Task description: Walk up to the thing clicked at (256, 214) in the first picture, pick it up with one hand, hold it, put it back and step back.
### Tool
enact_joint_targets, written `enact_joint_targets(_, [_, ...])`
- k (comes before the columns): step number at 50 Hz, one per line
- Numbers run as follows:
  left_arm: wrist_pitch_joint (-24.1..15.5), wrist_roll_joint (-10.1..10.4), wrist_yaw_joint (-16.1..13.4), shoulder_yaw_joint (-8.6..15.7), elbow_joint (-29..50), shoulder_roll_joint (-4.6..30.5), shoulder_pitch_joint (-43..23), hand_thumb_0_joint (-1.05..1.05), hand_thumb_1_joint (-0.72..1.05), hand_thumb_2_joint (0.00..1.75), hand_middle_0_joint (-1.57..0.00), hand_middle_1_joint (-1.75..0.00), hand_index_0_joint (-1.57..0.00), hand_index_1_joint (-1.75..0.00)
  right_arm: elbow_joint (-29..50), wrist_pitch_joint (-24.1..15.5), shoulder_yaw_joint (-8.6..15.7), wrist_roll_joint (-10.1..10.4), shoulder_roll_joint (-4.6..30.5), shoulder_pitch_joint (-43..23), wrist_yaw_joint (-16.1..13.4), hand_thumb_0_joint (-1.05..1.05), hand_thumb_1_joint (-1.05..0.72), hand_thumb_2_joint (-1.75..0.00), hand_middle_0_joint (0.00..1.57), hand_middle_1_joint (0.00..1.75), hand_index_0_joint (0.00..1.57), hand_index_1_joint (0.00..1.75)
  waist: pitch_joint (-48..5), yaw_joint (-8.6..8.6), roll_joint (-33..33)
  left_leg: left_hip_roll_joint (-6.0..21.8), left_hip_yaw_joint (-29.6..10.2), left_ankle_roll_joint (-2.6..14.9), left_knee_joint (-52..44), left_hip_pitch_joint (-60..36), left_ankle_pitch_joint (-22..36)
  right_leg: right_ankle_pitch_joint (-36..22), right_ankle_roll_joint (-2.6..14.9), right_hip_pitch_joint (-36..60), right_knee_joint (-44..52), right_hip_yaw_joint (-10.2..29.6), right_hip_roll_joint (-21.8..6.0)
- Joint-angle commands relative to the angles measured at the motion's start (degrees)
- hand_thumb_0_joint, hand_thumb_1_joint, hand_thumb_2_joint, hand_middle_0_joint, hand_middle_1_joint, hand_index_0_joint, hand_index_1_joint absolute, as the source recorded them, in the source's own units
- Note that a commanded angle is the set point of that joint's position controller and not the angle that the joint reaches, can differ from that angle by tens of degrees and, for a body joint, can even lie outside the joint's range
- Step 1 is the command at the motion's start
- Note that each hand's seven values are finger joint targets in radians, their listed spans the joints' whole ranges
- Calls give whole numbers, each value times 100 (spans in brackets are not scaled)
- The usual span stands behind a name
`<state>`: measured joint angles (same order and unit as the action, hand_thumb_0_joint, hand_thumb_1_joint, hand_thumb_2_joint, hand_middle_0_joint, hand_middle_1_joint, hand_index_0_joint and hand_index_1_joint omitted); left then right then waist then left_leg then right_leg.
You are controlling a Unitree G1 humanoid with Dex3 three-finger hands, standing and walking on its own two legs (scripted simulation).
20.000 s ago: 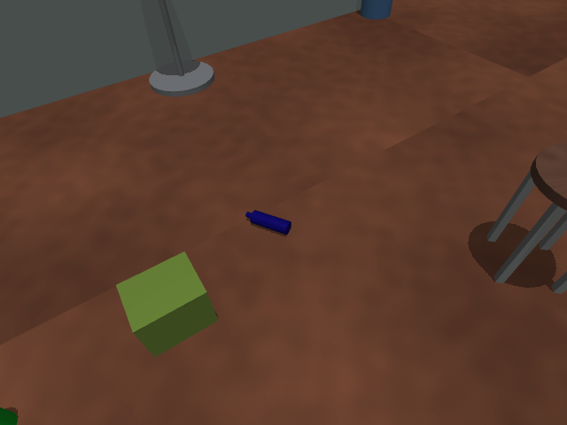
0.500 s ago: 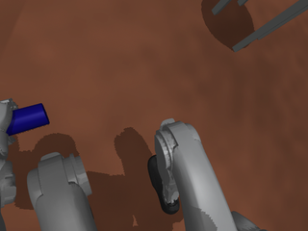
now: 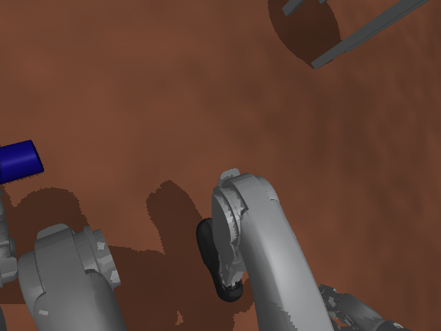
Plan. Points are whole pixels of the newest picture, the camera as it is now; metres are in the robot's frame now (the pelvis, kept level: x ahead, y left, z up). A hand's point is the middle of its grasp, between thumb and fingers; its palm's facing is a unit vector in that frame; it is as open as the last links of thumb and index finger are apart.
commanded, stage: close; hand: left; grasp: from above
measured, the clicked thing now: out of the picture +0.42 +0.31 -0.28
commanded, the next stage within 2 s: settle in 0.24 s
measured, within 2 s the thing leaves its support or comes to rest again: leaves its support in 0.64 s
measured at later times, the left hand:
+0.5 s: hand out of the picture +0.39 +0.30 -0.26, palm faces -0.45 -0.14 -0.88, open 9.2 cm
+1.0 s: hand out of the picture +0.39 +0.32 -0.15, palm faces -0.46 -0.12 -0.88, open 9.2 cm
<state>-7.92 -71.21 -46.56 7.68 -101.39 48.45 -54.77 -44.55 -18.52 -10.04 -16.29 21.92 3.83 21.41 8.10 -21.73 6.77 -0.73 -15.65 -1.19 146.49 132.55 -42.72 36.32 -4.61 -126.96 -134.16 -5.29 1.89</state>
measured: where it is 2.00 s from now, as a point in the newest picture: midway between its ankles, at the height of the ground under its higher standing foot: (171, 306)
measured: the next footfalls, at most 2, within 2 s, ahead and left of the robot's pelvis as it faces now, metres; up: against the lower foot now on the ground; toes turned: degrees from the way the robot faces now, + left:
none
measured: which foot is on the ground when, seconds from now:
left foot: down 0.00-1.00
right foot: down 0.00-1.00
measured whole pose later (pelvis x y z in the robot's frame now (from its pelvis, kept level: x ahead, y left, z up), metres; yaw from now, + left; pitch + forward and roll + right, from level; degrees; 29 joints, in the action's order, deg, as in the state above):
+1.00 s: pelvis +0.00 -0.01 +0.02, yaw +5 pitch +33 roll -9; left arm -3.1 -64.6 -25.2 1.7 -80.6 35.0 -46.8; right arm -44.5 -10.7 -0.6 -9.0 18.3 5.3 20.5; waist -4.4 -11.9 -3.0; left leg -0.5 -9.0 -0.7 140.0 131.7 -41.7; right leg 37.5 -4.5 -128.4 -132.4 -0.2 0.0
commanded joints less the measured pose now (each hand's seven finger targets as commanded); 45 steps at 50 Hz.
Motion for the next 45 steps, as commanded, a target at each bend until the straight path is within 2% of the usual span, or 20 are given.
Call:
enact_joint_targets(1, [-3, 192, 343, 247, 74, 1242, -871, 0, 30, 34, -63, -51, -67, -46, -32, -124, 351, -10, 1680, 1002, 72, 0, -88, -89, 20, 30, 20, 30, -3497, -61, -2954, 103, 733, 25, -1627, -2811, 1725, -1587, 490, 1937, 658, -945, 86])
enact_joint_targets(3, [-103, 239, 570, 178, 177, 1252, -733, 0, 34, 29, -66, -51, -71, -46, 47, -108, 364, -37, 1722, 938, 84, 0, -89, -90, 20, 30, 20, 30, -3564, 24, -3118, 100, 670, 12, -1692, -2970, 1676, -1473, 483, 1880, 605, -988, 93])
enact_joint_targets(6, [-180, 96, 776, 47, 224, 1218, -527, 0, 36, 35, -69, -53, -73, -48, 118, 9, 405, -5, 1782, 989, 55, 0, -89, -90, 20, 30, 20, 30, -3535, 59, -2907, 48, 769, 73, -1752, -2665, 1396, -1298, 539, 1965, 746, -924, 128])
enact_joint_targets(7, [-249, 123, 778, 125, 246, 1206, -411, 0, 35, 37, -69, -54, -73, -49, 102, 60, 409, -13, 1784, 1046, 46, 0, -89, -90, 20, 30, 20, 30, -3557, 146, -2880, 46, 756, 74, -1799, -2588, 1402, -1285, 546, 1964, 766, -932, 138])
enact_joint_targets(9, [-445, 183, 798, 71, 275, 1024, -352, 0, 34, 35, -68, -53, -72, -48, 139, 119, 432, -22, 1805, 1111, 33, 0, -89, -90, 20, 30, 20, 30, -3451, 103, -2704, 46, 746, 93, -1784, -2487, 1303, -1210, 541, 1904, 786, -952, 156])
enact_joint_targets(12, [-729, 125, 782, -150, 366, 773, -697, 0, 33, 32, -66, -52, -71, -47, 200, 218, 290, -71, 1681, 1193, -3, 0, -88, -89, 20, 30, 20, 30, -3430, -143, -2267, 44, 761, 164, -1594, -2344, 1195, -1184, 503, 1966, 877, -973, 172])
enact_joint_targets(14, [-927, 70, 729, -200, 412, 871, -936, 0, 36, 36, -70, -52, -74, -48, 214, 241, 256, -66, 1689, 1207, -67, 0, -89, -90, 20, 30, 20, 30, -3356, -246, -2087, 58, 767, 198, -1520, -2333, 957, -992, 479, 1954, 978, -935, 196])
enact_joint_targets(19, [-1141, -204, 384, -385, 688, 875, -1058, 0, 36, 34, -74, -55, -79, -50, 62, 210, 308, -87, 1642, 1035, -232, 0, -91, -90, 20, 30, 20, 30, -3253, -229, -2233, 84, 786, 131, -1558, -2583, 574, -522, 506, 1809, 1049, -928, 222])
enact_joint_targets(26, [-775, -348, -139, -163, 1401, 934, -1305, 0, 43, 46, -81, -54, -84, -51, -138, 132, 501, -60, 1533, 991, -170, 0, -91, -90, 20, 30, 20, 30, -3764, -90, -2988, 148, 774, -26, -1707, -3118, 1179, -1190, 527, 1851, 885, -963, 186])
enact_joint_targets(29, [-486, -249, -197, -66, 1549, 877, -1486, 0, 46, 50, -85, -53, -87, -51, -222, 55, 691, -14, 1585, 976, -37, 0, -91, -90, 20, 30, 20, 30, -3838, -65, -3369, 155, 807, -77, -1779, -3307, 1250, -1261, 536, 1610, 784, -928, 127])
enact_joint_targets(32, [-232, -139, -170, 173, 2277, 1057, -1583, 0, 49, 49, -87, -51, -89, -49, -182, 71, 833, 115, 1518, 1022, 63, 0, -90, -90, 20, 30, 20, 30, -4415, 175, -3688, 130, 883, -59, -1802, -3506, 1471, -1441, 577, 1593, 791, -815, 98])
enact_joint_targets(35, [62, 105, -7, 350, 2821, 944, -1026, 0, 52, 45, -88, -50, -91, -48, -86, 130, 1039, 329, 1485, 843, 135, 0, -90, -90, 20, 30, 20, 30, -5063, 610, -4146, 115, 906, -99, -2061, -3859, 1750, -1600, 605, 1447, 638, -783, 20])
enact_joint_targets(37, [244, 195, 259, 184, 2870, 629, -705, 0, 55, 37, -88, -49, -93, -45, -101, 256, 1152, 507, 1430, 802, 156, 0, -90, -90, 20, 30, 20, 30, -5298, 770, -4244, 99, 939, -92, -2230, -3903, 1795, -1584, 660, 1339, 635, -736, 45])
enact_joint_targets(38, [338, 202, 412, 45, 2655, 481, -683, 0, 55, 37, -91, -46, -94, -43, -127, 321, 1164, 572, 1381, 770, 161, 0, -90, -90, 20, 30, 20, 30, -5072, 747, -4105, 73, 1015, -55, -2233, -3638, 1650, -1499, 678, 1277, 691, -687, 64])
enact_joint_targets(39, [395, 249, 562, 131, 2898, 486, -755, 0, 57, 32, -90, -46, -94, -41, -123, 396, 1255, 628, 1403, 808, 141, 0, -90, -90, 20, 30, 20, 30, -5134, 865, -4083, 47, 1017, -53, -2366, -3557, 1667, -1465, 671, 1236, 733, -653, 38])
enact_joint_targets(41, [553, 305, 929, -112, 2447, 80, -479, 0, 59, 35, -93, -46, -97, -42, -146, 513, 1306, 715, 1319, 881, 118, 0, -91, -90, 20, 30, 20, 30, -4768, 858, -3633, 25, 1086, 7, -2332, -3250, 1607, -1360, 673, 1108, 809, -582, 58])
enact_joint_targets(42, [575, 318, 1094, -126, 2680, -20, -439, 0, 57, 37, -92, -46, -96, -43, -92, 557, 1371, 745, 1323, 955, 82, 0, -91, -90, 20, 30, 20, 30, -4828, 880, -3402, 13, 1097, 34, -2335, -3180, 1717, -1424, 670, 1153, 878, -553, 65])
enact_joint_targets(43, [615, 395, 1297, -369, 2376, -392, -312, 0, 58, 34, -93, -45, -97, -42, -103, 600, 1359, 778, 1266, 993, 63, 0, -91, -90, 20, 30, 20, 30, -4552, 799, -2986, 4, 1087, 73, -2319, -2985, 1553, -1316, 664, 1121, 973, -516, 53])
enact_joint_targets(44, [586, 452, 1450, -157, 2624, -161, -311, 0, 59, 34, -94, -47, -98, -43, -46, 621, 1435, 767, 1341, 1112, 10, 0, -91, -90, 20, 30, 20, 30, -4577, 776, -2727, -11, 1141, 136, -2241, -2836, 1611, -1410, 641, 1335, 1085, -464, 69])
enact_joint_targets(45, [547, 552, 1684, -642, 2721, -783, -470, 0, 60, 36, -96, -47, -99, -44, 25, 676, 1378, 798, 1173, 1131, -10, 0, -91, -90, 20, 30, 20, 30, -4622, 717, -2434, -56, 1188, 203, -2316, -2666, 1404, -1266, 636, 1545, 1275, -401, 75])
